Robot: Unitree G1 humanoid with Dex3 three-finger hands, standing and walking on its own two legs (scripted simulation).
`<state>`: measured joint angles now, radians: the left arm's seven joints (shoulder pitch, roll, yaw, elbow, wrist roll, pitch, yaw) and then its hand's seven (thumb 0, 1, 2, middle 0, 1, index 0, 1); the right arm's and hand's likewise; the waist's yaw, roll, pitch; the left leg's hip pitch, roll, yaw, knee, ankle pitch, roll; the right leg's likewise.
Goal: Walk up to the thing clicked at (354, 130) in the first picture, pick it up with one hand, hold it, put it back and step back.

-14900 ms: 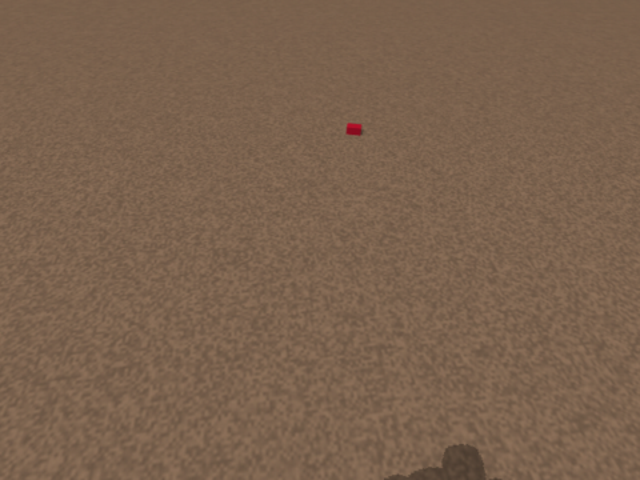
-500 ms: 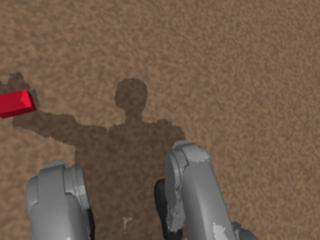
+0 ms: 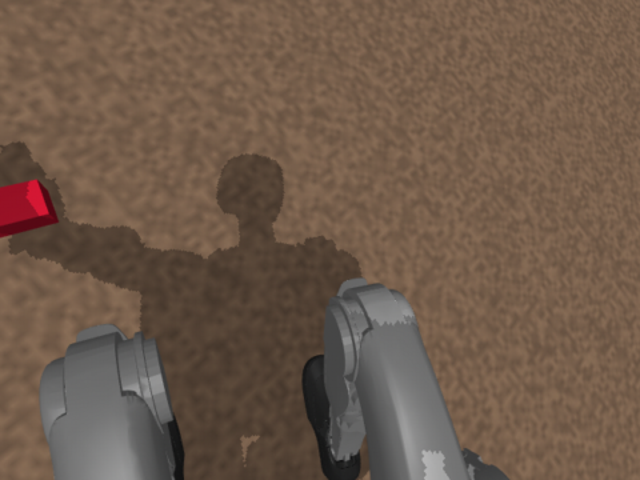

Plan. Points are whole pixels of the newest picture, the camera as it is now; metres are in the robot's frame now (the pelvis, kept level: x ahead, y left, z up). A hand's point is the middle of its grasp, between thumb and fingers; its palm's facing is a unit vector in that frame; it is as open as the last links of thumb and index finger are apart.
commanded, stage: rise first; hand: left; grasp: from above
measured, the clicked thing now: (13, 210) +0.49 +0.33 -0.29
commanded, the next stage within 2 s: approach in 0.54 s
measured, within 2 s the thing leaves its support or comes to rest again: neither
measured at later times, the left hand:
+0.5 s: hand out of the picture +0.44 +0.37 -0.16, palm faces -0.41 -0.16 -0.90, open 13.5 cm
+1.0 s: hand out of the picture +0.49 +0.31 -0.16, palm faces -0.38 -0.13 -0.92, open 13.8 cm
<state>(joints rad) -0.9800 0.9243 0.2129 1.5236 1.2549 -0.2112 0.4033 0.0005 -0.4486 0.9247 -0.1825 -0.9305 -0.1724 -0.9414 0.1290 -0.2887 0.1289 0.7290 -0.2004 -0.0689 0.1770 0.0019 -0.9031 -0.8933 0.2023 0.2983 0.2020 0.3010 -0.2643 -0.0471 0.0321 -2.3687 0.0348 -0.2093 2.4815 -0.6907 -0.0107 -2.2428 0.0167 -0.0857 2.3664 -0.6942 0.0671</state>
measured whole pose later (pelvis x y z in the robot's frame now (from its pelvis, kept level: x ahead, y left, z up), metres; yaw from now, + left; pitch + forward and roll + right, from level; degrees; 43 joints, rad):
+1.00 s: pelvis +0.00 +0.00 +0.01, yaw +0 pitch +33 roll -11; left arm -1.15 0.86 0.10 1.60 1.28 -0.14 0.43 0.00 -0.48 0.96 -0.17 -0.93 -0.15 -0.95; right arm 0.16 -0.29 0.15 0.70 -0.18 -0.09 0.17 0.00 -0.90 -0.89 0.20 0.30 0.20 0.30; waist -0.33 -0.04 0.01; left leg -2.37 0.04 -0.20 2.45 -0.68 -0.01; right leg -2.26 0.02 -0.08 2.34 -0.68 0.06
